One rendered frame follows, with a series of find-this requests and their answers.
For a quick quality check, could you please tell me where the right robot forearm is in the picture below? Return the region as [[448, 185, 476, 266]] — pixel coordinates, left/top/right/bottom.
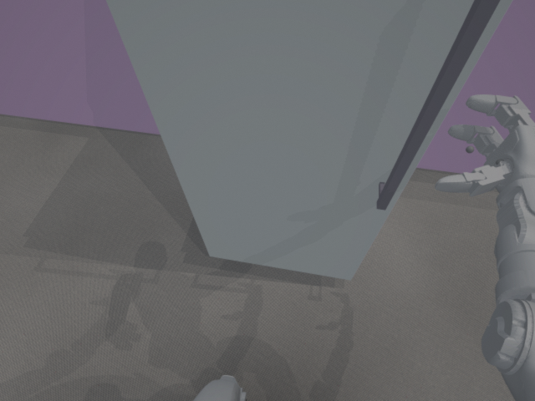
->
[[494, 177, 535, 306]]

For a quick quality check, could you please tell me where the fridge door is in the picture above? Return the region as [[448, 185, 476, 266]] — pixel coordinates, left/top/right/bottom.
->
[[106, 0, 512, 281]]

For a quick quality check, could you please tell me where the handle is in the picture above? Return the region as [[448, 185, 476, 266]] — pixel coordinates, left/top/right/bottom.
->
[[377, 0, 500, 210]]

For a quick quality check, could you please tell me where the right robot hand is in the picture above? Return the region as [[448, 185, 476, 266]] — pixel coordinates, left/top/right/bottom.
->
[[435, 94, 535, 196]]

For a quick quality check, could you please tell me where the robot left thigh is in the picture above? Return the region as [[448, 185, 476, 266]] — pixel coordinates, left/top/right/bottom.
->
[[193, 379, 247, 401]]

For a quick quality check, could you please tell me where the right robot upper arm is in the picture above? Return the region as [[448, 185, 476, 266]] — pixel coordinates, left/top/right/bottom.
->
[[481, 299, 535, 401]]

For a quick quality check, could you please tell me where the left robot shin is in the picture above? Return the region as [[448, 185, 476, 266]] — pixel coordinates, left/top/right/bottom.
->
[[220, 375, 239, 386]]

